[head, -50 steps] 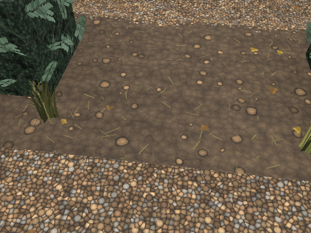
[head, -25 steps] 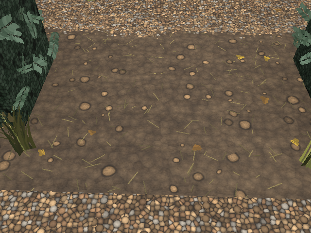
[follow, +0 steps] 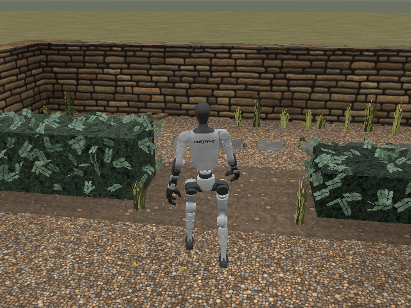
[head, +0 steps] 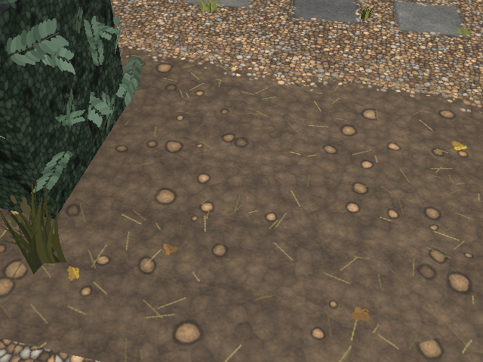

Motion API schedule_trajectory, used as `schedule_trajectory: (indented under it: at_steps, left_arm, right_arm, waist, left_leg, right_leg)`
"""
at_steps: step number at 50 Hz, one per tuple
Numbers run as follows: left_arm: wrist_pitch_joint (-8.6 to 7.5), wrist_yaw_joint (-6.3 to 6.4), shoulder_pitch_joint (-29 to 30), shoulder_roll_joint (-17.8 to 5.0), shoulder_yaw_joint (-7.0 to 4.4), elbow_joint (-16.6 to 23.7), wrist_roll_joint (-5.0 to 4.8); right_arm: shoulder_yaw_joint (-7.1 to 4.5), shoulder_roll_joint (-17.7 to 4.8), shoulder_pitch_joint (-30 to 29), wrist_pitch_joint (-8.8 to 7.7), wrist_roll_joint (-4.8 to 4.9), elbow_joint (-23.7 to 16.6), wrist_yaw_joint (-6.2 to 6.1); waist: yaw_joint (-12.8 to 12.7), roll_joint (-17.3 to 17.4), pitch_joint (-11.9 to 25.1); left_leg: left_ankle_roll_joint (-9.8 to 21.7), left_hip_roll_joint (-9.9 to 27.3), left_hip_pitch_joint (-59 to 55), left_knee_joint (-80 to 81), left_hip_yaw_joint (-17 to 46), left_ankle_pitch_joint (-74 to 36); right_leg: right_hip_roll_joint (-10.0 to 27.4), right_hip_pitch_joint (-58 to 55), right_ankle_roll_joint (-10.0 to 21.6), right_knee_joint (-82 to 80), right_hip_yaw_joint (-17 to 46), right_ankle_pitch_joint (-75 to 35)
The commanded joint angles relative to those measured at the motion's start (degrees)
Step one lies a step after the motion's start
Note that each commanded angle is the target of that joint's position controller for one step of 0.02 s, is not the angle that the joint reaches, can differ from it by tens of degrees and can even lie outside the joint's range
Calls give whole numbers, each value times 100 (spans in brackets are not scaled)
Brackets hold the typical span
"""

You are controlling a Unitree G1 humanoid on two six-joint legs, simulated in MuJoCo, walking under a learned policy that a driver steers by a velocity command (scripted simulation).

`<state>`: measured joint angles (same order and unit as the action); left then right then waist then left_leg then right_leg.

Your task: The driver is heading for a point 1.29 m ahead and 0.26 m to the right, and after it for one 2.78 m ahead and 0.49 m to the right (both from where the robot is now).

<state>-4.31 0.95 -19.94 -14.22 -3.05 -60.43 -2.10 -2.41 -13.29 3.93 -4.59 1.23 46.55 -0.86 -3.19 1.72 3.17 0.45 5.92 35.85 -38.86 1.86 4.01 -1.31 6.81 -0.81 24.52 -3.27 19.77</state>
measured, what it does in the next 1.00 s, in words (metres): walks ahead, turning right: left foot, then right foot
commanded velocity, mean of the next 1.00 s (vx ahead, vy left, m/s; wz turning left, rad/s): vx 0.31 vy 0.00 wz -0.30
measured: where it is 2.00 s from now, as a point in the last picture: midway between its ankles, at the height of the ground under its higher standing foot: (272, 331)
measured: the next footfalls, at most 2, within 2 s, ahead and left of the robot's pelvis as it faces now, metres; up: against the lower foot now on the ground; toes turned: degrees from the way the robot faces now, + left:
left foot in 0.04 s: +0.19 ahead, +0.13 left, +0.00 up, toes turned +3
right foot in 0.60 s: +0.47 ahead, -0.09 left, +0.00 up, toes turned -9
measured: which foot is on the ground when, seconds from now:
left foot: up 0.00-0.02, down 0.04-0.62, up 0.64-1.00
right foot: down 0.00-0.06, up 0.08-0.58, down 0.60-1.00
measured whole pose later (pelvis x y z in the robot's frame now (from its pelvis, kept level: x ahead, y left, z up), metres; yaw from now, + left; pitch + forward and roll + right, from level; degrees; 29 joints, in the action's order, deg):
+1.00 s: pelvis +0.39 +0.01 +0.00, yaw -21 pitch +4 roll +0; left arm 1.8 2.3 -8.6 -15.7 -4.3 -44.9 -0.1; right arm -3.6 -15.3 6.0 -1.0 -0.1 46.1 -3.7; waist -2.0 0.6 -1.0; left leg -4.5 1.3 31.8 -44.4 6.4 16.0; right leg -8.3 23.3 4.1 26.2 8.0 6.1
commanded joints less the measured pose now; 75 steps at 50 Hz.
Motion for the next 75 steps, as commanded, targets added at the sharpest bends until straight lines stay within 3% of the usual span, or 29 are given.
schedule_trajectory:
  at_steps: [1, 2, 3, 4, 5, 6, 8, 10, 26, 30, 31, 32, 33, 34, 35, 37, 43, 47, 53, 54, 56, 58, 60, 66, 70, 71, 72, 73, 75]
  left_arm:
    - [52, -5, 166, -870, -183, 261, -19]
    - [84, -29, 155, -724, -126, 267, 52]
    - [92, -37, 52, -395, -9, 351, 181]
    - [-30, -42, -343, 118, 133, 465, 149]
    - [-136, -50, -112, -425, 8, 432, 108]
    - [-187, -54, 400, -675, -59, 568, 17]
    - [-147, 18, 781, -571, -69, 644, 118]
    - [-19, 7, 604, -470, -97, 567, 115]
    - [80, -331, 2465, -83, -9, 1309, 168]
    - [47, -394, 786, -832, -340, 1044, 161]
    - [84, -256, 224, -1363, -455, 1020, 244]
    - [116, -199, 541, -1589, -428, 1247, 290]
    - [210, -176, 423, -1282, -347, 1314, 274]
    - [239, -140, 907, -994, -285, 1488, 231]
    - [265, -124, 1311, -818, -241, 1566, 144]
    - [316, -95, 1480, -691, -207, 1638, 153]
    - [432, 62, 1313, -1045, -348, 1838, 173]
    - [546, 166, 1301, -950, -306, 1927, 173]
    - [619, 160, 1171, -735, -149, 1946, 211]
    - [618, 166, 933, -630, -104, 1905, 203]
    - [527, 148, 842, -606, -123, 2098, 191]
    - [469, 111, 1031, -1141, -313, 1971, 176]
    - [601, 140, 836, -851, -292, 1753, 191]
    - [628, 82, 1070, -267, -67, 1616, 109]
    - [537, 46, 746, -634, -160, 1418, 107]
    - [483, 69, 278, -808, -185, 1315, 119]
    - [445, 32, -203, -1296, -331, 1048, 146]
    - [330, -28, -279, -1339, -342, 1106, 199]
    - [104, 15, -75, -978, -237, 1132, 248]
  right_arm:
    - [-166, -479, 347, -4, -43, -100, 79]
    - [-295, -691, 1002, -17, -53, 108, 83]
    - [-456, -1161, 1943, -30, -70, 333, 79]
    - [-559, -1657, 2612, -27, -82, 541, 167]
    - [-413, -1172, 2656, -97, -76, 488, 220]
    - [-340, -978, 2179, -146, -97, 394, 222]
    - [-273, -805, 1197, -160, -151, 216, 202]
    - [-203, -516, 1035, -184, -173, 293, 199]
    - [-231, -731, 1793, -50, -123, 1035, -169]
    - [-316, -1026, 1422, 80, -34, 822, -240]
    - [-231, -847, 1485, 3, -214, 589, -212]
    - [-25, -212, 2222, -125, -248, 490, -74]
    - [-122, -643, 2017, -230, -110, 487, 46]
    - [-178, -801, 1355, -204, 46, 267, 19]
    - [-212, -798, 1065, -109, -11, 236, -93]
    - [-313, -886, 938, 113, -155, 90, -251]
    - [-262, -591, 738, 310, -184, -158, -375]
    - [-238, -646, 403, 341, -139, -304, -322]
    - [-192, -622, 639, 164, -106, -284, -135]
    - [-227, -804, 713, 143, -173, -276, -108]
    - [-307, -1286, 643, 183, -482, -311, -98]
    - [-267, -1012, 549, 150, -326, -427, -122]
    - [-260, -970, 361, 176, -138, -434, -135]
    - [-194, -787, 655, 337, -144, -116, -81]
    - [-211, -953, 793, 289, -86, -27, -40]
    - [-135, -680, 520, 220, -128, -128, -9]
    - [-85, -380, 223, 113, -53, -391, -11]
    - [-153, -751, -321, 2, 26, -586, -20]
    - [-273, -918, -195, -79, 122, -540, 9]
  waist:
    - [454, -269, -564]
    - [741, -151, -254]
    - [983, 659, 345]
    - [865, 2361, 1009]
    - [954, 1635, 997]
    - [888, 1095, 487]
    - [505, 350, 116]
    - [236, 431, 121]
    - [577, 353, -661]
    - [-273, 348, 314]
    - [-321, -600, 1075]
    - [241, -1569, 2064]
    - [-55, -794, 2455]
    - [-40, -592, 1690]
    - [137, -13, 905]
    - [367, -181, 423]
    - [384, -665, 624]
    - [248, -892, 507]
    - [426, -916, 426]
    - [412, -708, 406]
    - [117, 1598, 164]
    - [354, 904, 286]
    - [237, 504, 171]
    - [461, 996, 273]
    - [289, 807, -154]
    - [82, 315, -140]
    - [27, -1279, -287]
    - [-324, -1592, -854]
    - [-98, -1215, -1081]
  left_leg:
    - [284, -180, -1033, 497, -323, 486]
    - [401, -300, -1825, 572, -385, 425]
    - [682, 412, -3108, 773, 635, 188]
    - [1458, 1487, -4834, 1841, 3336, 1661]
    - [1407, 1513, -4985, 2274, 4147, 2427]
    - [1194, 1453, -4501, 2226, 3454, 2283]
    - [1088, 1095, -3181, 2383, 2252, 942]
    - [990, 814, -2700, 2662, 1621, 530]
    - [560, 725, -3428, 2296, -965, -2828]
    - [109, 416, -3449, -454, -1116, -3947]
    - [-215, 19, -1868, -2441, -1153, -1145]
    - [-512, -1098, 78, -4575, -354, 3737]
    - [-357, -751, 201, -4865, 558, 3434]
    - [-280, -554, 509, -4632, 427, 2943]
    - [-305, -350, 488, -4038, 311, 2514]
    - [-322, -218, -145, -3243, 299, 2143]
    - [-487, -489, -365, -1576, 288, 1410]
    - [-525, -508, -534, -818, 350, 1045]
    - [-242, -582, -1979, 1194, 75, 687]
    - [-88, -246, -2525, 1614, 300, 178]
    - [1284, 1522, -2611, 2023, 2300, -1735]
    - [1544, 1453, -2725, 1969, 2137, -1854]
    - [1214, 1084, -2767, 1828, 1618, -1750]
    - [976, 435, -2575, 1846, 861, -412]
    - [625, 279, -1359, 2016, 1157, 3005]
    - [415, 30, -730, 1247, 834, 2909]
    - [67, -811, -59, 52, -451, 2495]
    - [43, -662, 613, -707, -326, 2622]
    - [149, -246, 1241, -1714, 70, 2362]
  right_leg:
    - [1537, 656, 974, -664, 1078, -811]
    - [1201, 727, 822, 238, 792, -1418]
    - [646, 1503, 539, 2251, 159, -1232]
    - [-232, 3555, 267, 4334, 4, 909]
    - [-57, 4294, 379, 5149, 796, 1108]
    - [198, 4679, 549, 5249, 851, 552]
    - [690, 4030, 575, 4541, 747, -457]
    - [853, 3400, 552, 3984, 764, -760]
    - [184, 2903, 492, 855, 76, -2475]
    - [-299, 760, 960, -87, -64, -2599]
    - [924, -1074, 1473, 415, 1501, -5078]
    - [2488, -2857, 2953, 375, 4027, -6746]
    - [2261, -2436, 2801, 55, 3723, -5513]
    - [1895, -1737, 2445, -138, 2977, -4581]
    - [1545, -673, 2065, -401, 2426, -3911]
    - [1181, 698, 1853, -721, 2221, -2884]
    - [839, 1034, 1579, -701, 2282, -2152]
    - [755, 1039, 1349, -742, 2500, -783]
    - [710, 992, 1135, -140, 2634, -1607]
    - [505, 1224, 890, 106, 2506, -1371]
    - [-560, 2275, 281, 1612, 1091, 1098]
    - [-430, 2475, -10, 3289, 1173, 1309]
    - [-262, 2607, -212, 3794, 1157, 912]
    - [-38, 1133, -337, 1202, 381, 237]
    - [44, -206, 262, 70, 347, -80]
    - [668, -683, 583, -144, 1073, 190]
    - [1317, -533, 1160, -836, 2260, 1686]
    - [2034, -377, 1652, -1661, 3542, 2099]
    - [2035, -632, 1647, -1689, 3418, 1556]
